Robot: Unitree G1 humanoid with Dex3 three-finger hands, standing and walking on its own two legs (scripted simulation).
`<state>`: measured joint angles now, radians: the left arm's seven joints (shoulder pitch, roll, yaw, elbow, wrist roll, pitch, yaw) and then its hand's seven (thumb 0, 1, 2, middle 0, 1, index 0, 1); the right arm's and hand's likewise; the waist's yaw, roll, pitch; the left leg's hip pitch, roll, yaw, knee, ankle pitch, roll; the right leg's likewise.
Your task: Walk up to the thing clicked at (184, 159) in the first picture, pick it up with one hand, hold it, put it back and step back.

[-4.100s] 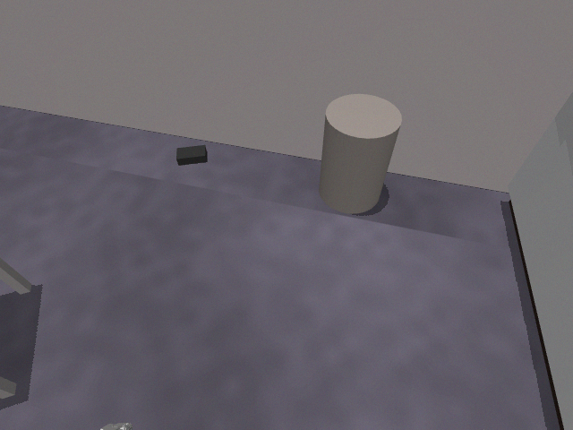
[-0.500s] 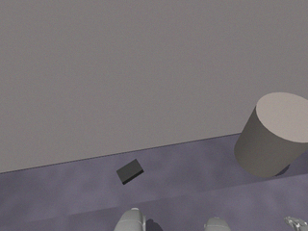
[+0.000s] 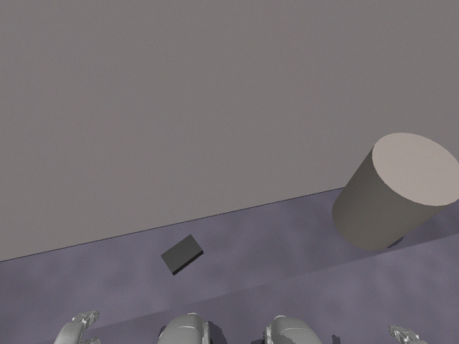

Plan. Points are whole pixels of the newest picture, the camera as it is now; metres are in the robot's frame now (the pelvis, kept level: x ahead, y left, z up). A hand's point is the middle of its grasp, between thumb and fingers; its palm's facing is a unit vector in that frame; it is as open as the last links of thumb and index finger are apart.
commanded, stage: walk up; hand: left
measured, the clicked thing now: (182, 254) +0.45 +0.22 -0.72
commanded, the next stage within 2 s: stand in 1.76 s
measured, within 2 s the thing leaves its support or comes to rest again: neither
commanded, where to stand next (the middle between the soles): +0.07 -0.04 m, yaw +2 degrees
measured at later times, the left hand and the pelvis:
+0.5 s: hand out of the picture +0.09 +0.22 -0.12, palm faces -0.05 -0.94 -0.34, open 7.4 cm; pelvis +0.00 -0.03 +0.04, yaw -2 degrees
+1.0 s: hand (119, 330) +0.13 +0.22 -0.12, palm faces -0.05 -0.95 -0.32, open 7.4 cm; pelvis +0.03 -0.02 +0.04, yaw -2 degrees
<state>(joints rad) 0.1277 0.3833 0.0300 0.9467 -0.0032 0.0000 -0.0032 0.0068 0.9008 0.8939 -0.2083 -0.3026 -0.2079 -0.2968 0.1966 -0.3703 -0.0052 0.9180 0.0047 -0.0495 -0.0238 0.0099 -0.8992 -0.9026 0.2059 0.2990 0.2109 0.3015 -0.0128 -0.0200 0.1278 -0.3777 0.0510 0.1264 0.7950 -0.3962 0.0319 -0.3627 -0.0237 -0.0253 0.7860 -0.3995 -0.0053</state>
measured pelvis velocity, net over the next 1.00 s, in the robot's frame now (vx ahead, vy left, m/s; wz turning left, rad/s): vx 0.03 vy -0.02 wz -0.04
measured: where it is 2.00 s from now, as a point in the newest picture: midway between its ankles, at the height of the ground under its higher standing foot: outside the picture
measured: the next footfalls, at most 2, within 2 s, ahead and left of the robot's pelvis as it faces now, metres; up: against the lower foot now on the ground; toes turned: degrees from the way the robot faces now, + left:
none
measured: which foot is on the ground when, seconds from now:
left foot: down 0.00-1.00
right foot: down 0.00-1.00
